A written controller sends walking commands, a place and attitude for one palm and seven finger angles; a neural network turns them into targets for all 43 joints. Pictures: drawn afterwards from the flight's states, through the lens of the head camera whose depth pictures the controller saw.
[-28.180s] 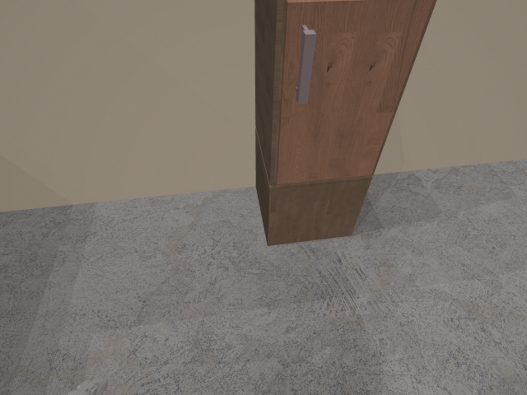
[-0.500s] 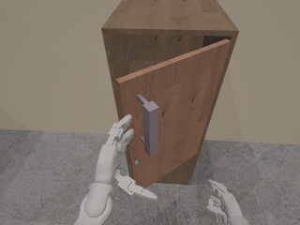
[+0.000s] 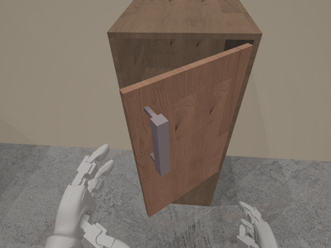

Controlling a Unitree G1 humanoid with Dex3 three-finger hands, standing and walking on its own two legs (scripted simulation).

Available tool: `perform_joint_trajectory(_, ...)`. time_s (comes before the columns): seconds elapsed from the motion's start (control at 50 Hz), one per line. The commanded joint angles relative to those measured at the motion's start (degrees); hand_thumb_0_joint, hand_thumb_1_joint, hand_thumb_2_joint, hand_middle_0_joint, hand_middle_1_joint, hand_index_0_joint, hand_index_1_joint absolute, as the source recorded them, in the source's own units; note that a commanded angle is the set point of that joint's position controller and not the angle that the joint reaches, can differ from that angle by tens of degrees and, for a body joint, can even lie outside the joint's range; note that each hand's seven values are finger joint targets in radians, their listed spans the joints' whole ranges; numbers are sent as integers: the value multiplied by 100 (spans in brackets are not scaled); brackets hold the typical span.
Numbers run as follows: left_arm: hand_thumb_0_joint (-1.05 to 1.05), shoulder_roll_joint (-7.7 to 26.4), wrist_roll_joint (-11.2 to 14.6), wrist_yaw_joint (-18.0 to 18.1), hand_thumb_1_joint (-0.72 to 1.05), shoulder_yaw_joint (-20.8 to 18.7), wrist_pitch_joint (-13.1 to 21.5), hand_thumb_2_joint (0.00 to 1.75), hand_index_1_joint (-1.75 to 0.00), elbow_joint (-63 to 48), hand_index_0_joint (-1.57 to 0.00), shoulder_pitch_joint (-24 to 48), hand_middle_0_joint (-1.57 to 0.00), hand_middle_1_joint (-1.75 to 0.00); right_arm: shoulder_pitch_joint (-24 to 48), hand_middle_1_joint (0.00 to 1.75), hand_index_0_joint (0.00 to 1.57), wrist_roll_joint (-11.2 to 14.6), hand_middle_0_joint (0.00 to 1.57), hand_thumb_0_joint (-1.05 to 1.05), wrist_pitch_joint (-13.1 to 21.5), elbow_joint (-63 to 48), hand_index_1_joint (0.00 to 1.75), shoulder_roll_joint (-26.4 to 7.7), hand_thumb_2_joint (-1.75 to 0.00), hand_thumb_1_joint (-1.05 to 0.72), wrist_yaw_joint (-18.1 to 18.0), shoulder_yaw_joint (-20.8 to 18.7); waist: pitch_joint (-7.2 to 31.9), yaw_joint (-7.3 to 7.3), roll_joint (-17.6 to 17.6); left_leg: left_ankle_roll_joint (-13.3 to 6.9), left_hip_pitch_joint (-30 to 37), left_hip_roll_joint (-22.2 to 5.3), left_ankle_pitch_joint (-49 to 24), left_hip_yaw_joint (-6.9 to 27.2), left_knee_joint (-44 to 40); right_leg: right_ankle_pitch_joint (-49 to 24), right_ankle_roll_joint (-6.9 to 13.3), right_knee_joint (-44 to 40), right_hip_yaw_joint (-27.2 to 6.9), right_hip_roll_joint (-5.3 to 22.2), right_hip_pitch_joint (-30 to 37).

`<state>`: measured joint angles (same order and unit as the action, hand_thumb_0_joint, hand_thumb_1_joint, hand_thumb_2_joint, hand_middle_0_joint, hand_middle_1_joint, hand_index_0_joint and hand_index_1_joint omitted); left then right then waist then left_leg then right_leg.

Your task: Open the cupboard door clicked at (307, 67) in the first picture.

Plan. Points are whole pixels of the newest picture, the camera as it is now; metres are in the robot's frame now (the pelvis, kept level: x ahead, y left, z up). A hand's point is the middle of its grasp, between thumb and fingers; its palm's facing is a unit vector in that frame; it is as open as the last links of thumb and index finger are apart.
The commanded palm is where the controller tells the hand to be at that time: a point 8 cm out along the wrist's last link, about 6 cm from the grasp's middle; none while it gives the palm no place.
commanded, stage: draw the hand back to the body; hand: left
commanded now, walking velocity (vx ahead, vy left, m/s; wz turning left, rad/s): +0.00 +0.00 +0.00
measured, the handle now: (155, 142) +0.32 +0.06 +0.12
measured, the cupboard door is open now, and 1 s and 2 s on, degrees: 39 39 39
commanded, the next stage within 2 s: step back with the hand held close in 1.60 s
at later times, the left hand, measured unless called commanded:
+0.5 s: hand (80, 202) +0.16 +0.17 +0.14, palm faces +0.00 -1.00 -0.09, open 16.3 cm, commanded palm +0.13 +0.23 +0.15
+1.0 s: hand (35, 180) +0.19 +0.25 +0.16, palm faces +0.33 -0.87 -0.37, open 11.8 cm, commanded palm +0.14 +0.30 +0.18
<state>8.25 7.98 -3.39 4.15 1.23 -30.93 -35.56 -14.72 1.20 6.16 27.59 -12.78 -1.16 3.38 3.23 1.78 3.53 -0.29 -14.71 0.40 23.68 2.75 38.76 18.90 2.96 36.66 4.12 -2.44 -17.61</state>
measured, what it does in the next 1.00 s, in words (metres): stands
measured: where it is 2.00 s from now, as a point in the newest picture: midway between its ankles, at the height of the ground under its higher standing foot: outside the picture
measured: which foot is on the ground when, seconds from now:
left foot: down 0.00-1.00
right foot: down 0.00-1.00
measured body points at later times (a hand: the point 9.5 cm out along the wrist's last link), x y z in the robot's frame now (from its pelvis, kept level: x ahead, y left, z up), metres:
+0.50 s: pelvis -0.01 +0.02 +0.00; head -0.04 +0.00 +0.45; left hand +0.16 +0.22 +0.15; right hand +0.19 -0.18 -0.05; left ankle -0.03 +0.12 -0.72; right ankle +0.01 -0.09 -0.72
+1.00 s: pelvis +0.00 +0.03 +0.02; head -0.02 +0.02 +0.47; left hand +0.17 +0.30 +0.18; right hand +0.18 -0.18 -0.06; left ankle -0.03 +0.12 -0.72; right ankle +0.01 -0.09 -0.72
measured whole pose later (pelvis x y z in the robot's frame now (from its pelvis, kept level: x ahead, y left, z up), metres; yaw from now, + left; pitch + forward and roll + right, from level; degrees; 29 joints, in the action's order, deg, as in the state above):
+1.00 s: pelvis +0.00 +0.03 +0.02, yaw -1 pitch -4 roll -1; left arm 18.0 2.0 6.3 -12.7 5.8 -27.5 -30.8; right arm -12.7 -0.3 8.8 35.4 -12.1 -3.6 3.1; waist -0.6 3.5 2.9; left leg -2.6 -5.3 2.2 18.3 0.5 27.4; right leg 13.1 0.4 25.4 1.4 -0.9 -8.6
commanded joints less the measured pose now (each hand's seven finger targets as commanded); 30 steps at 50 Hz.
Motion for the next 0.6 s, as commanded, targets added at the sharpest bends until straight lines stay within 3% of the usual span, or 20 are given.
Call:
perform_joint_trajectory(0.0,0,123,29,-86,-50,90,551,30,-30,-1333,-15,608,-15,-30,710,30,20,13,20,0,664,-996,30,-465,-90,-90,-65,-232,42,-112,-409,-160,-443,49,-1148,-93,-299,-623,-211,-767,-453,349,62)
perform_joint_trajectory(0.08,0,375,-43,21,-50,-235,512,30,-30,-1430,-15,458,-15,-30,656,30,20,5,20,0,769,-1028,30,-442,-90,-90,-79,-230,376,48,-383,-169,-511,65,-1195,-66,-366,-711,-186,-583,-385,336,242)
perform_joint_trajectory(0.1,0,605,-67,61,-50,-497,481,30,-30,-1333,-15,363,-15,-30,648,30,20,4,20,0,758,-957,30,-444,-90,-90,-88,-249,450,103,-407,-162,-508,58,-1248,-75,-378,-785,-171,-543,-358,332,321)
perform_joint_trajectory(0.12,0,497,-33,55,-50,-482,439,30,-30,-1356,-15,273,-15,-30,692,30,20,17,20,0,732,-992,30,-414,-90,-90,-84,-220,448,139,-431,-151,-540,52,-1298,-76,-445,-881,-163,-497,-313,323,387)
perform_joint_trajectory(0.2,0,666,156,-4,-50,-790,307,30,-30,-1409,-15,491,-15,-30,776,30,20,64,20,0,750,-943,30,-435,-90,-90,-132,-206,289,132,-360,-140,-549,34,-1282,-89,-461,-878,-165,-563,-296,303,359)
perform_joint_trajectory(0.22,0,532,222,-62,-50,-684,282,30,-30,-1490,-15,524,-15,-30,802,30,20,67,20,0,772,-982,30,-432,-90,-90,-137,-173,264,111,-398,-138,-539,37,-1267,-76,-495,-865,-180,-554,-255,294,345)
perform_joint_trajectory(0.34,0,610,390,-325,-50,-755,99,30,-30,-1541,-15,761,-15,-30,806,30,20,120,20,0,919,-890,30,-513,-90,-90,-193,-153,146,64,-194,-119,-399,21,-1178,-6,-590,-719,-180,-573,-127,251,195)
perform_joint_trajectory(0.4,0,916,419,-358,-50,-1113,-26,30,-30,-1470,-15,811,-15,-30,813,30,20,122,20,0,945,-815,30,-544,-90,-90,-228,-162,141,119,-281,-107,-402,3,-1110,38,-656,-584,-169,-615,-106,246,246)
perform_joint_trajectory(0.48,0,998,534,-439,-36,-1398,-171,36,-30,-1422,-16,914,-16,-30,868,30,20,137,20,0,929,-787,30,-519,-90,-90,-273,-136,158,145,-355,-93,-342,5,-1191,31,-712,-684,-181,-660,-81,223,295)
perform_joint_trajectory(0.5,0,1157,568,-433,-32,-1591,-212,37,-30,-1307,-16,962,-16,-30,895,30,20,146,20,0,920,-735,30,-530,-90,-90,-297,-141,104,178,-251,-82,-345,-5,-1165,38,-720,-626,-158,-700,-104,223,309)
perform_joint_trajectory(0.52,0,1724,-236,219,-29,-1575,221,39,-30,-1710,-16,1284,-16,-30,903,30,20,3,20,0,896,-768,30,-452,-90,-90,-376,-152,-231,205,-252,-93,-487,-54,-1043,22,-959,-554,-103,-948,-364,246,476)
perform_joint_trajectory(0.54,0,1294,-280,477,-26,-1446,298,40,-30,-1279,-16,845,-16,-30,845,30,20,-57,20,0,895,-686,30,-372,-90,-90,-389,-143,-383,158,-210,-65,-451,-46,-962,10,-1000,-431,-83,-1055,-379,284,437)
perform_joint_trajectory(0.56,0,1093,-296,565,-22,-1292,320,42,-30,-1185,-16,663,-16,-30,803,30,20,-64,20,0,872,-674,30,-391,-90,-90,-361,-144,-391,134,-322,-57,-425,-51,-996,27,-1024,-452,-86,-1062,-354,288,453)
perform_joint_trajectory(0.58,0,1100,-378,635,-18,-1268,381,43,-30,-1236,-16,755,-16,-30,813,30,20,-62,20,0,828,-639,30,-427,-90,-90,-339,-154,-367,122,-174,-60,-306,-82,-1086,19,-1072,-535,-85,-1061,-343,277,509)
